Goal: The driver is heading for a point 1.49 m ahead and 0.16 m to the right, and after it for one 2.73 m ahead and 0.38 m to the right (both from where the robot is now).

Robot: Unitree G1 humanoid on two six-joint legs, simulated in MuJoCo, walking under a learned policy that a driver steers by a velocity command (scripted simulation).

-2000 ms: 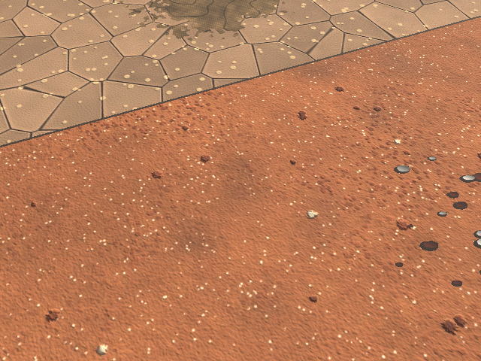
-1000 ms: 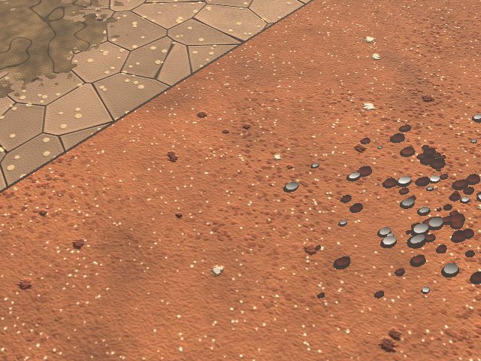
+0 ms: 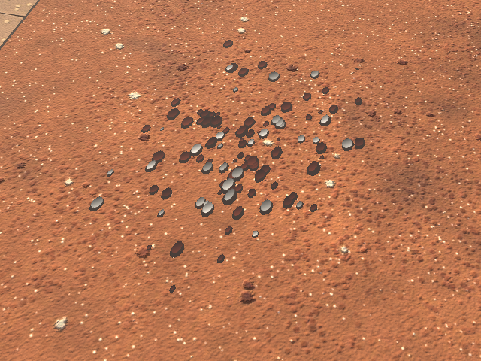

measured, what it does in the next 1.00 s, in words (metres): steps on the spot: right foot, then left foot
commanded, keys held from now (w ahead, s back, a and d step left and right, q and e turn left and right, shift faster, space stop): e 0.20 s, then no key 0.80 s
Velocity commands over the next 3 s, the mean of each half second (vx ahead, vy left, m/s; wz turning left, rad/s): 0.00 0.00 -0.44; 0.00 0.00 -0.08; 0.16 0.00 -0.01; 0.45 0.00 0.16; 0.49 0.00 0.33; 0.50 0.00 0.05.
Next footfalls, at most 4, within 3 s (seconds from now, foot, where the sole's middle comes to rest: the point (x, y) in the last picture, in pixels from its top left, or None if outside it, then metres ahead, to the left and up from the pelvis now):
0.10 right None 0.02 -0.11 -0.78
0.62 left None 0.06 0.07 -0.78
1.52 right None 0.12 -0.17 -0.78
2.00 left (274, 349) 0.48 -0.09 -0.78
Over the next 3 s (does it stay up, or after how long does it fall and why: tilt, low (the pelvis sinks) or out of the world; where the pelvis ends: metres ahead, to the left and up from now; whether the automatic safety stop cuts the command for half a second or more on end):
stays up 0.86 -0.14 0.00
